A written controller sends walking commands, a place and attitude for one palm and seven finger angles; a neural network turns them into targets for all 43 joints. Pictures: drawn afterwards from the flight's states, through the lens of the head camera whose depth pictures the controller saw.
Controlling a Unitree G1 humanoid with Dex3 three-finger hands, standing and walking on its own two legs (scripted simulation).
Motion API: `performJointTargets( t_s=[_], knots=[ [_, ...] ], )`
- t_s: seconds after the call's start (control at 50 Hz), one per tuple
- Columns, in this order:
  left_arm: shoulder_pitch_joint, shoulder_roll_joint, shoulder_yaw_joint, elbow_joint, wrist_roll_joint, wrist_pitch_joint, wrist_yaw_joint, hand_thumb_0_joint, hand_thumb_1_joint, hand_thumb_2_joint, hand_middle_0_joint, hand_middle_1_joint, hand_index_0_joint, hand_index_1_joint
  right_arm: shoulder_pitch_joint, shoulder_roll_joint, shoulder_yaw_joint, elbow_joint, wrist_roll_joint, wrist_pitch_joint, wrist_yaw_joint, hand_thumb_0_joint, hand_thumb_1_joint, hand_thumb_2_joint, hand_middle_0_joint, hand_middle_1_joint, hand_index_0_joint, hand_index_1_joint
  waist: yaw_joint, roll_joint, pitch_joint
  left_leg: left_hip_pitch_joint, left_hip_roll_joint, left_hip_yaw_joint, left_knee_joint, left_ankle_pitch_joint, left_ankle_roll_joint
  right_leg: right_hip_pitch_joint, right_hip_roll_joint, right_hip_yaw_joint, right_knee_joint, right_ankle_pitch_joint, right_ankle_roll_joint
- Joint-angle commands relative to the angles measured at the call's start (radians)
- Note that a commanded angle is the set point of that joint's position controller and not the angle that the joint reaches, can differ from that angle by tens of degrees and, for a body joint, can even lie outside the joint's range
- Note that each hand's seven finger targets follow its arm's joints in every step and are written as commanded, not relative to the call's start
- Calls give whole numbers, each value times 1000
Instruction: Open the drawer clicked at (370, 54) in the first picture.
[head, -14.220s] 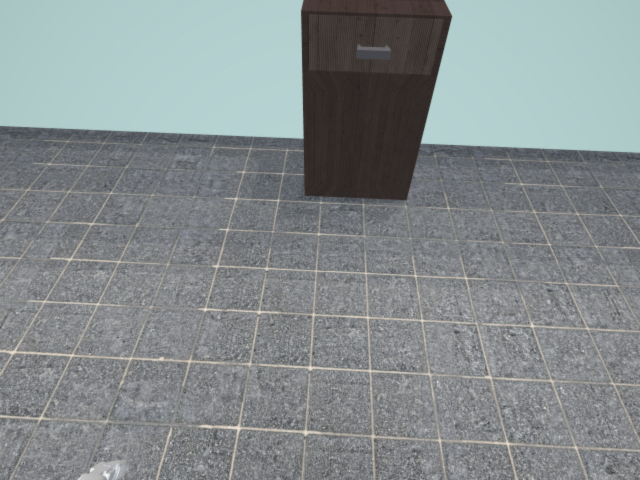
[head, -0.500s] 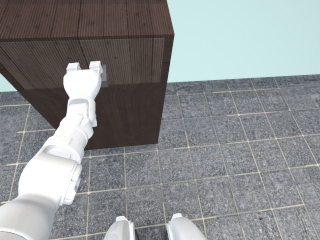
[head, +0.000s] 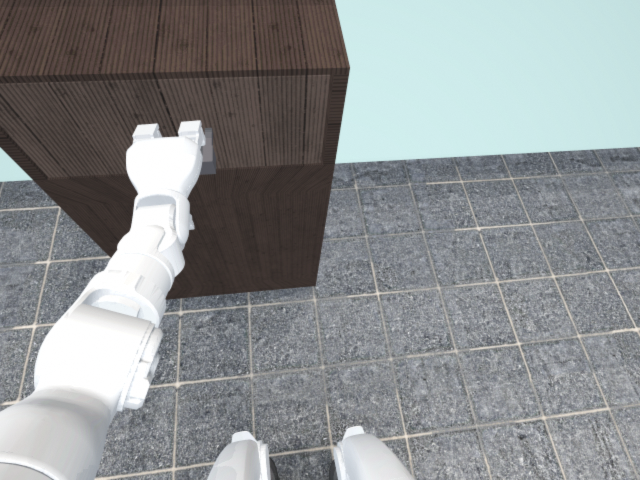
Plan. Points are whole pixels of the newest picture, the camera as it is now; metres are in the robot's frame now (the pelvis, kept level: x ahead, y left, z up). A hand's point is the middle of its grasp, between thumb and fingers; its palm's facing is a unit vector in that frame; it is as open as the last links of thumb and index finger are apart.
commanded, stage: close the thumb around the handle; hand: left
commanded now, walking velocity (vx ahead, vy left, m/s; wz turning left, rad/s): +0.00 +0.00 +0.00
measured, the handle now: (174, 148) +0.57 +0.15 +0.01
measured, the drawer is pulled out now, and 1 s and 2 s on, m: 0.00 0.03 0.11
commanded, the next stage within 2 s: pull the drawer open in 0.42 s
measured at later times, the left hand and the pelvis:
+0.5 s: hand (177, 188) +0.51 +0.15 -0.01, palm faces -0.05 -0.03 -1.00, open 6.2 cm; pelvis +0.01 +0.00 +0.00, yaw +0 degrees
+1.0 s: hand (176, 207) +0.48 +0.15 -0.01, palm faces -0.03 -0.05 -1.00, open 6.3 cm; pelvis +0.02 +0.00 +0.01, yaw +0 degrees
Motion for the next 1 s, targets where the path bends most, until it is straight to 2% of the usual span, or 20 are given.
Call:
performJointTargets(
  t_s=[0.0, 0.1, 0.12, 0.14, 0.2, 0.28, 0.4, 0.42, 0.48, 0.52, 0.6, 0.68, 0.72, 0.76, 0.78, 0.82, 0.84, 0.86, 0.9, 0.98],
  knots=[
    [-460, 159, 22, -175, 11, -4, 39, 0, 340, 660, -360, -1290, -360, -1290, 165, -172, -59, -34, -3, -8, -11, 0, -900, -900, 200, 300, 200, 300, -40, 36, -467, 450, -7, -44, -64, 416, 2, 114, 7, 9, -125, 373, -9],
    [-414, 199, 54, -177, 9, -6, 30, 0, 620, 780, -380, -1320, -380, -1320, 165, -172, -56, -42, -1, -6, -12, 0, -900, -900, 200, 300, 200, 300, -21, 20, -489, 433, -11, -34, -61, 436, 3, 165, 6, 14, -121, 423, -7],
    [-422, 199, 51, -191, 11, -9, 30, 0, 676, 804, -384, -1326, -384, -1326, 167, -173, -56, -43, -1, -6, -13, 0, -900, -900, 200, 300, 200, 300, -21, 28, -497, 443, -9, -38, -63, 447, 1, 162, 6, 13, -117, 425, -8],
    [-406, 160, 25, -171, 10, -5, 27, 0, 732, 828, -388, -1332, -388, -1332, 164, -168, -58, -46, 0, -5, -12, 0, -900, -900, 200, 300, 200, 300, -27, 15, -470, 435, -12, -35, -65, 436, 2, 159, 7, 12, -127, 418, -7],
    [-415, 190, 47, -201, 11, -18, 26, 0, 900, 900, -400, -1350, -400, -1350, 167, -170, -59, -44, 1, -6, -12, 0, -900, -900, 200, 300, 200, 300, -16, 40, -499, 458, -9, -38, -63, 457, 0, 159, 7, 12, -118, 425, -10],
    [-379, 180, 50, -198, 10, -23, 31, 0, 900, 900, -400, -1350, -400, -1350, 165, -168, -60, -45, 0, -4, -10, 0, -900, -900, 200, 300, 200, 300, -10, 27, -484, 460, -8, -39, -66, 466, -2, 160, 9, 11, -121, 430, -10],
    [-397, 121, 16, -237, 6, -23, 45, 0, 900, 900, -400, -1350, -400, -1350, 161, -165, -69, -39, -4, -1, -5, 0, -900, -900, 200, 300, 200, 300, -16, 49, -500, 525, 3, -49, -70, 509, -8, 134, 11, 1, -121, 428, -11],
    [-382, 129, 26, -233, 5, -21, 47, 0, 900, 900, -400, -1350, -400, -1350, 164, -165, -68, -38, -3, -1, -2, 0, -900, -900, 200, 300, 200, 300, -6, 57, -499, 522, 1, -48, -73, 506, -10, 139, 12, 0, -123, 426, -12],
    [-400, 128, 21, -228, 6, -18, 49, 0, 900, 900, -400, -1350, -400, -1350, 163, -165, -69, -32, -4, 0, -4, 0, -900, -900, 200, 300, 200, 300, -20, 37, -495, 511, 0, -46, -70, 505, -6, 148, 10, 5, -124, 446, -9],
    [-368, 155, 47, -246, 2, -19, 50, 0, 900, 900, -400, -1350, -400, -1350, 161, -167, -69, -36, -6, 1, -2, 0, -900, -900, 200, 300, 200, 300, 2, 46, -525, 514, -4, -37, -73, 523, -6, 188, 9, 10, -124, 479, -10],
    [-261, 96, 25, -274, -8, -28, 40, 0, 900, 900, -400, -1350, -400, -1350, 147, -159, -72, -50, -2, 8, 3, 0, -900, -900, 200, 300, 200, 300, 29, 35, -512, 547, 1, -37, -89, 568, -11, 211, 10, 3, -131, 505, -12],
    [-139, 96, 42, -307, -16, -39, 37, 0, 900, 900, -400, -1350, -400, -1350, 132, -155, -74, -66, -1, 14, 6, 0, -900, -900, 200, 300, 200, 300, 59, 6, -527, 545, -5, -20, -101, 596, -7, 285, 8, 14, -141, 579, -10],
    [-104, 92, 43, -319, -14, -40, 43, 0, 900, 900, -400, -1350, -400, -1350, 124, -154, -75, -68, 0, 17, 6, 0, -900, -900, 200, 300, 200, 300, 63, -25, -481, 520, -8, -11, -114, 575, -5, 312, 6, 15, -152, 594, -9],
    [-82, 115, 66, -345, -8, -45, 53, 0, 900, 900, -400, -1350, -400, -1350, 108, -152, -75, -68, 1, 18, 5, 0, -900, -900, 200, 300, 200, 300, 79, -19, -488, 525, -9, -11, -117, 586, -7, 323, 4, 20, -148, 607, -12],
    [-68, 81, 36, -353, 2, -45, 58, 0, 900, 900, -400, -1350, -400, -1350, 104, -148, -78, -70, 1, 20, 5, 0, -900, -900, 200, 300, 200, 300, 74, -10, -484, 544, -7, -12, -120, 601, -8, 311, 4, 18, -150, 607, -11],
    [-19, 93, 59, -359, 2, -42, 70, 0, 900, 900, -400, -1350, -400, -1350, 96, -147, -80, -72, 0, 23, 7, 0, -900, -900, 200, 300, 200, 300, 88, -33, -463, 540, -9, -6, -124, 603, -7, 329, 4, 19, -158, 617, -11],
    [-169, 94, 31, -369, 8, -43, 80, 0, 900, 900, -400, -1350, -400, -1350, 98, -150, -77, -56, 0, 23, 2, 0, -900, -900, 200, 300, 200, 300, 36, -37, -429, 512, -9, -9, -115, 564, -5, 298, -1, 24, -159, 610, -7],
    [-280, 116, 35, -357, 16, -43, 89, 0, 900, 900, -400, -1350, -400, -1350, 105, -147, -78, -34, -2, 17, -3, 0, -900, -900, 200, 300, 200, 300, 6, -45, -399, 485, -10, -14, -100, 539, -1, 262, -4, 25, -154, 588, -5],
    [-224, 139, 60, -296, 31, -24, 103, 0, 900, 900, -400, -1350, -400, -1350, 99, -153, -77, -36, -5, 15, -5, 0, -900, -900, 200, 300, 200, 300, 30, -26, -416, 489, -16, -17, -101, 528, -5, 249, -1, 26, -147, 551, -9],
    [-274, 142, 60, -303, 28, -13, 104, 0, 900, 900, -400, -1350, -400, -1350, 90, -146, -75, -43, -6, 16, -5, 0, -900, -900, 200, 300, 200, 300, 32, 27, -485, 533, -17, -16, -90, 562, -10, 244, -1, 23, -133, 556, -10]
  ],
)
